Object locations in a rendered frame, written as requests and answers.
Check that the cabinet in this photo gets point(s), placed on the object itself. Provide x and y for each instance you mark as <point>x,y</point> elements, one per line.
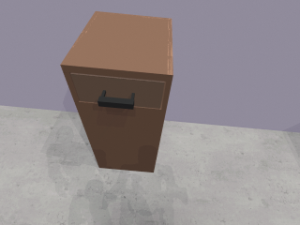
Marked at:
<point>125,46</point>

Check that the drawer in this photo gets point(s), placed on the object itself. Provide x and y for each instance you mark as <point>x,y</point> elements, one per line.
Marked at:
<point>147,93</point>

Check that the handle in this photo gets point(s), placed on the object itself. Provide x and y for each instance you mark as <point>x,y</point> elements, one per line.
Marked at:
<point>116,102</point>

